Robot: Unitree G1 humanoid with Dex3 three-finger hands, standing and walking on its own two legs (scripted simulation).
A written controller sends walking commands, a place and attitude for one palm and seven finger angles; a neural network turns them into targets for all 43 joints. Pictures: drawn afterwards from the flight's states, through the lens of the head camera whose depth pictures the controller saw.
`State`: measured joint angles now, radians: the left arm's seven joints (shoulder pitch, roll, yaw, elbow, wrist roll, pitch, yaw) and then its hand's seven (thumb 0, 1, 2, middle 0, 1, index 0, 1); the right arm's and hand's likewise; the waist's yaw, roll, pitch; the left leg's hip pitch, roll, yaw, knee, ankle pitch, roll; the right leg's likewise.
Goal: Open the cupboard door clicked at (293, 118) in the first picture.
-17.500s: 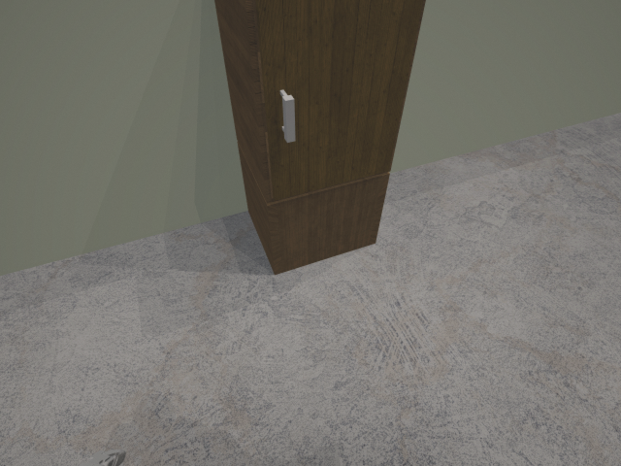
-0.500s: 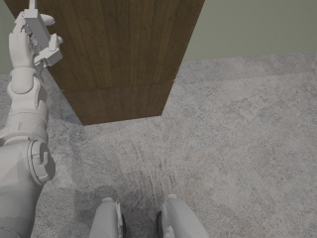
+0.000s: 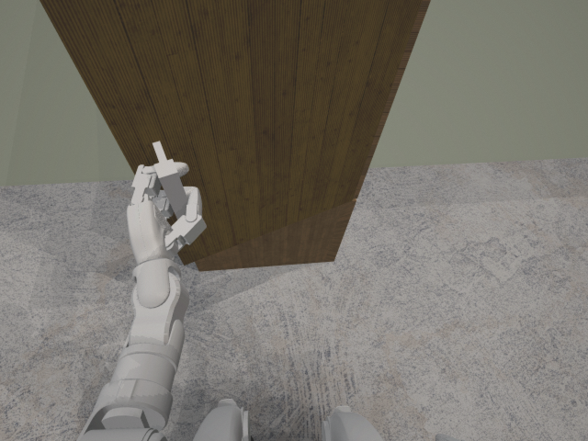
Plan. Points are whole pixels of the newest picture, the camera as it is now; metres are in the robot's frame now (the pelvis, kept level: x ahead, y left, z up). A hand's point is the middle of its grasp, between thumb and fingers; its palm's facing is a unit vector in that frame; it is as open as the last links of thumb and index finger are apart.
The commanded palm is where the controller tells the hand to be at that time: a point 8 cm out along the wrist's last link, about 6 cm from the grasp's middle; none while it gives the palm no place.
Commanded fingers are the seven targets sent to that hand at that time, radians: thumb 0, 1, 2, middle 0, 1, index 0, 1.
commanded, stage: pull the door open along its arc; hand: left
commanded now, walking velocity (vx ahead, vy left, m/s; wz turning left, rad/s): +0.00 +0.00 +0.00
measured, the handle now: (172, 184) +0.45 +0.17 +0.04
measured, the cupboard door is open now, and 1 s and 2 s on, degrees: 19 39 41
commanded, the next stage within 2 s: open thumb and fingers to let go in 0.34 s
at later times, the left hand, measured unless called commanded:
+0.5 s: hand (261, 278) +0.32 +0.04 +0.03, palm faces +0.45 -0.89 -0.01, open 6.3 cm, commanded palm +0.27 +0.09 +0.03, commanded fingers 0.00 0.62 0.78 -0.38 -1.32 -0.38 -1.32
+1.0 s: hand (262, 277) +0.32 +0.04 +0.03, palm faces +0.46 -0.89 -0.01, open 13.1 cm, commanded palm +0.27 +0.08 +0.03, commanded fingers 0.00 -0.50 0.30 -0.24 -0.85 -0.24 -0.85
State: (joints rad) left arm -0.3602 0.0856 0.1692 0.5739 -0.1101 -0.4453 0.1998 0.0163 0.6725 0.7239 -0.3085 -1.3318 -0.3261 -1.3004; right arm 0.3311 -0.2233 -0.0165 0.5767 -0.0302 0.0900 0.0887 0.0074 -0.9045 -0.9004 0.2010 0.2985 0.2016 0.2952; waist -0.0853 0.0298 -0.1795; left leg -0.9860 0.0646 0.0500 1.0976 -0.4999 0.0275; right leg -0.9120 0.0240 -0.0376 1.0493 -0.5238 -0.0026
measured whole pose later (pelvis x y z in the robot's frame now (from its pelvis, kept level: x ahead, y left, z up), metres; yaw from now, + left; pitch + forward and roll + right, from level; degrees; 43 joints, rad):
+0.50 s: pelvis -0.01 -0.05 +0.00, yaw +5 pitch +17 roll +0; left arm -0.11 -0.13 -0.14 0.41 0.12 -0.39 0.63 0.01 0.65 0.75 -0.33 -1.31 -0.33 -1.33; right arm 0.16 -0.16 0.00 0.60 -0.09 0.00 0.04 0.01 -0.90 -0.90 0.20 0.30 0.20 0.30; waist -0.02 0.02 -0.18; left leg -0.92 0.04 -0.02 1.10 -0.47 -0.04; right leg -0.85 0.00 -0.11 1.12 -0.57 -0.07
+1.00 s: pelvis -0.02 -0.06 -0.01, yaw +5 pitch +17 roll +1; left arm -0.17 -0.12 -0.08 0.49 0.09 -0.44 0.61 0.00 -0.33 0.37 -0.31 -1.18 -0.30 -1.17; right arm 0.22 -0.19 -0.04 0.65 -0.09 -0.01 0.02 0.01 -0.90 -0.90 0.20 0.30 0.20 0.30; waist -0.03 0.03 -0.17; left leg -0.94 0.03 -0.02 1.08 -0.44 -0.04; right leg -0.88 0.00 -0.10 1.13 -0.55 -0.08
